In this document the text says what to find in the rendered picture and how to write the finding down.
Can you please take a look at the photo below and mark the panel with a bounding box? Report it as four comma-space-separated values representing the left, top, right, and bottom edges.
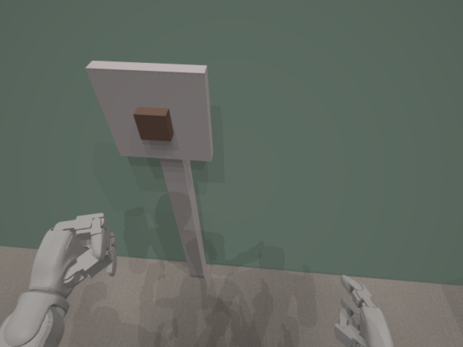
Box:
85, 61, 213, 278

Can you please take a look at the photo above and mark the robot left hand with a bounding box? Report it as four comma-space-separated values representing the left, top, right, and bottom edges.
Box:
29, 213, 118, 299

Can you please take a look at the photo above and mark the button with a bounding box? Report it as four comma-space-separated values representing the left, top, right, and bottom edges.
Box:
133, 107, 174, 142

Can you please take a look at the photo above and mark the left robot forearm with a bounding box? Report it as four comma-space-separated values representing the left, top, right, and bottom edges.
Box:
0, 290, 69, 347

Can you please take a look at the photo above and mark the robot right hand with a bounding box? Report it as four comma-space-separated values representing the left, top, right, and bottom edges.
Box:
335, 275, 394, 347

